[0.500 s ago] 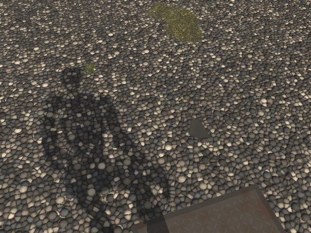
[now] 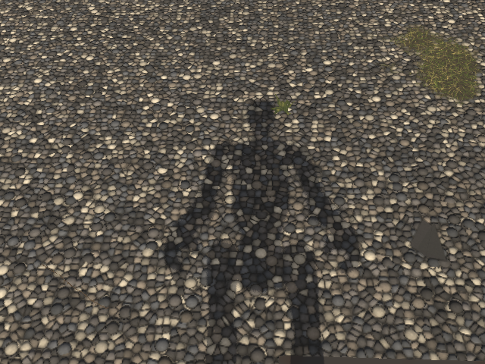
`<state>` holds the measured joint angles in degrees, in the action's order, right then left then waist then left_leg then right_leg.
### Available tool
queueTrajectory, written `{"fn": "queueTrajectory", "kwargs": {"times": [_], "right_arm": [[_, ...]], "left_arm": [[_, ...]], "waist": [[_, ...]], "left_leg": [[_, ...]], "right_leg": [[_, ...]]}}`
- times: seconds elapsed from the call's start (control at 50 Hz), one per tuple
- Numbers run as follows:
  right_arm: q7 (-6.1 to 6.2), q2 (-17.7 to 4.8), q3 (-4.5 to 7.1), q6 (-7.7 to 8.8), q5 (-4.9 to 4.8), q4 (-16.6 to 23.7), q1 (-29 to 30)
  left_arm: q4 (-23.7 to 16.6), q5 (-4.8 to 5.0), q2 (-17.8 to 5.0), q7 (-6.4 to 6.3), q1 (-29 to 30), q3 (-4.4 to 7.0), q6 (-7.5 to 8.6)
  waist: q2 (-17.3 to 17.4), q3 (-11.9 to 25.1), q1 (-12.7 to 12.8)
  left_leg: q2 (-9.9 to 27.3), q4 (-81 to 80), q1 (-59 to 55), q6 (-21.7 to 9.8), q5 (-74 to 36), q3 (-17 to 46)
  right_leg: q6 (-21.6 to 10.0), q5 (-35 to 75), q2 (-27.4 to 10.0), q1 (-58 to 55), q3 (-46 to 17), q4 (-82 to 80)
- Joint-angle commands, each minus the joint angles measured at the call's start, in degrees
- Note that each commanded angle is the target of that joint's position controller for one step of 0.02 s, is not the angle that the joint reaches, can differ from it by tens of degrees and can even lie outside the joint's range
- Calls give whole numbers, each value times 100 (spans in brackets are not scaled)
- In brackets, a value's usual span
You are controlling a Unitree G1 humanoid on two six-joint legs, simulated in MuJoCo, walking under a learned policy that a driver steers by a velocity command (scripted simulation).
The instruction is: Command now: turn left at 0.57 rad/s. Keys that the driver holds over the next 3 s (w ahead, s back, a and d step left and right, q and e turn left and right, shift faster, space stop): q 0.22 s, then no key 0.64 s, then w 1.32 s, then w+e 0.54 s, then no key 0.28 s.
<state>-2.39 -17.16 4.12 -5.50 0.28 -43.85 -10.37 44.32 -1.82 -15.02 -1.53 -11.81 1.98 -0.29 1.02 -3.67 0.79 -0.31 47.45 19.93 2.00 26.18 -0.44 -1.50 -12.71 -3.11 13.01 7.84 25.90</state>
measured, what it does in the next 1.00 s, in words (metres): steps on the spot: left foot, then right foot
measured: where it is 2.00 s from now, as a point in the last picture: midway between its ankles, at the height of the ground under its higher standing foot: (195, 357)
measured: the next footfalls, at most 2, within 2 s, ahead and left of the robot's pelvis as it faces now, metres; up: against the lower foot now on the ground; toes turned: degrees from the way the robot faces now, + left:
left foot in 0.10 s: +0.01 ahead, +0.11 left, +0.00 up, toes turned +5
right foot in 0.60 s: +0.05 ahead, -0.07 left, +0.00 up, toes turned +15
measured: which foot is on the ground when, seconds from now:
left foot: up 0.00-0.08, down 0.10-0.92, up 0.94-1.00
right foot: down 0.00-0.08, up 0.10-0.58, down 0.60-1.00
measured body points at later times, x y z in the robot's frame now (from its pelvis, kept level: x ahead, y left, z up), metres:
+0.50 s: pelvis -0.01 +0.03 +0.00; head +0.01 +0.05 +0.45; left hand +0.03 +0.33 -0.12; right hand +0.15 -0.21 -0.11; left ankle -0.03 +0.11 -0.74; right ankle +0.02 -0.09 -0.71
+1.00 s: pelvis +0.00 +0.01 +0.00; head +0.00 +0.01 +0.45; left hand +0.01 +0.28 -0.13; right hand +0.10 -0.24 -0.14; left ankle -0.03 +0.11 -0.73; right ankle +0.01 -0.08 -0.74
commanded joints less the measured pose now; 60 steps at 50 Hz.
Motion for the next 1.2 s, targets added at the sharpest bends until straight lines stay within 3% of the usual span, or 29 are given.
{"fn": "queueTrajectory", "kwargs": {"times": [0.02,0.06,0.08,0.1,0.12,0.14,0.16,0.18,0.22,0.26,0.44,0.52,0.56,0.58,0.6,0.62,0.66,0.72,0.78,0.86,0.92,0.96,0.98,1.02,1.1,1.14,1.16,1.18,1.2], "right_arm": [[-16,-383,55,88,-45,487,47],[2,-333,43,156,-20,447,-215],[59,-450,65,223,46,403,-346],[129,-1000,175,311,132,429,-464],[120,-1772,369,340,91,480,-673],[140,-1483,341,335,54,410,-877],[177,-1156,231,323,28,434,-539],[211,-953,168,300,36,507,-110],[251,-802,119,308,-11,581,69],[237,-772,104,344,-32,551,-93],[292,-739,7,410,97,293,-443],[298,-698,-60,410,121,189,-258],[330,-600,-129,406,42,127,-67],[335,-431,-198,444,28,105,-159],[323,-166,-276,485,31,93,-421],[344,-242,-246,431,-19,-30,-605],[345,-353,-250,387,80,-257,-476],[297,-491,-220,436,64,-448,-351],[349,-337,-276,483,39,-727,-396],[381,-306,-297,487,30,-1022,-361],[372,-345,-275,461,86,-1149,-388],[302,-288,-278,481,166,-1045,-174],[271,-204,-306,526,214,-981,-78],[222,-277,-285,628,190,-928,-47],[146,-205,-272,793,117,-1012,-348],[191,-172,-236,826,113,-1331,-1130],[245,-392,-173,866,149,-1470,-1629],[288,-906,-58,899,168,-1523,-2252],[274,-1023,-16,870,156,-1650,-2278]], "left_arm": [[-251,-7,-1113,52,-103,321,18],[-246,67,-1173,67,15,359,-29],[-187,77,-1120,77,-135,363,-49],[-268,24,-791,111,-354,297,-91],[-703,19,-510,6,182,182,-188],[-672,7,-729,-39,349,212,-252],[-569,100,-729,-8,237,233,-261],[-463,143,-770,23,110,253,-216],[-349,16,-899,73,-88,301,-187],[-295,46,-825,116,-194,288,-210],[-300,102,-604,64,140,176,-283],[-195,173,-545,-2,10,127,-245],[-31,158,-407,-44,-319,70,-176],[-1,87,-493,-84,-350,56,-96],[-40,-20,-802,-121,-356,60,-11],[-77,80,-1004,-60,116,69,-4],[-57,102,-589,38,426,-50,39],[138,133,-677,-1,150,-46,43],[308,155,-617,-7,47,-59,44],[533,134,-582,1,45,-79,57],[722,109,-846,26,-146,28,-4],[860,100,-1009,42,-481,111,-52],[916,100,-1015,43,-545,146,-39],[925,58,-916,70,-499,162,48],[932,131,-936,139,-210,219,191],[917,132,-866,162,-98,223,191],[822,89,-616,179,31,151,226],[578,125,-60,240,183,-9,281],[524,4,-496,238,306,87,284]], "waist": [[-1231,671,83],[-1063,701,-158],[-658,695,-243],[820,623,-189],[1668,332,-372],[829,383,-502],[630,204,-260],[568,103,-50],[736,371,3],[503,618,-18],[566,381,-273],[553,390,-186],[368,405,94],[108,504,55],[-649,693,-135],[-953,449,-375],[-880,338,-345],[-730,223,-173],[-263,254,-119],[-146,218,-90],[-427,152,2],[-803,-268,125],[-875,-469,133],[-688,-456,60],[-678,-244,-228],[-430,-152,-537],[152,-79,-729],[1488,223,-913],[1052,-230,-790]], "left_leg": [[-116,-715,-141,-162,24,-379],[-196,-1887,-811,-326,-745,-492],[-157,-2656,-1340,-406,-1381,-188],[1090,-3317,-1978,-661,-1883,1591],[2307,-3157,-1554,-1564,-3917,3089],[2148,-3032,-1549,-1871,-4114,2722],[1749,-3006,-1350,-1776,-3859,2211],[1306,-3031,-1231,-1513,-3515,1827],[951,-2935,-1420,-1381,-3972,1576],[962,-2894,-1613,-1399,-4196,1517],[1073,-2950,-1463,-1506,-3336,1870],[1025,-2770,-1067,-1418,-3480,2011],[854,-2537,-748,-1134,-3337,1970],[712,-2474,-417,-840,-2809,1944],[306,-1988,-196,-605,-1845,1514],[-279,-2156,-584,-512,-730,907],[-89,-2574,-1264,-495,-1348,961],[108,-2706,-1138,-463,-2152,1125],[143,-2890,-981,-413,-2134,1148],[180,-2986,-997,-400,-2119,1166],[-215,-2405,-552,-550,-322,805],[-382,-1522,258,-588,128,327],[-201,-1103,415,-569,-120,124],[67,-556,648,-558,-89,145],[-21,-1556,-472,-639,-576,-231],[-293,-2408,-1984,-668,-983,-412],[253,-2908,-2688,-758,-343,435],[1751,-4065,-3179,-1192,1663,2949],[2257,-4354,-2597,-1586,2084,3845]], "right_leg": [[-956,2398,-1403,-740,-913,-336],[-655,2004,-1331,-432,-644,142],[-292,1315,-1199,25,-405,625],[155,-619,-630,1224,129,2051],[358,-2401,298,2254,-207,2836],[353,-2297,93,2221,-802,3492],[328,-1814,43,2178,-945,3641],[319,-1312,-7,2095,-1018,3474],[368,-887,99,1945,-939,3600],[412,-762,158,1862,-902,3632],[271,-998,248,1206,-900,2036],[120,-1022,401,295,-844,1050],[21,-19,392,-591,-830,-444],[-33,615,-9,-1184,-1289,-951],[-218,1256,-1016,-1554,-2303,-1207],[-773,2070,-1413,-564,-2521,-997],[-557,1219,-846,-124,-2028,-936],[-217,639,-326,-356,-1665,-926],[-252,756,-319,-653,-1609,-800],[-262,659,-284,-636,-1587,-819],[-494,-1974,-256,-546,-1908,-1094],[-981,-3429,-894,-442,-2848,-1724],[-1209,-3527,-1271,-299,-3265,-1952],[-1335,-2965,-1460,-330,-3383,-2103],[-1016,-1875,-859,69,-2270,-1776],[-834,-2019,-455,1022,-1785,-1025],[-666,-1926,-133,1714,-1396,-68],[-380,-1812,590,2603,-553,1837],[-459,-1882,576,3035,-825,2811]]}}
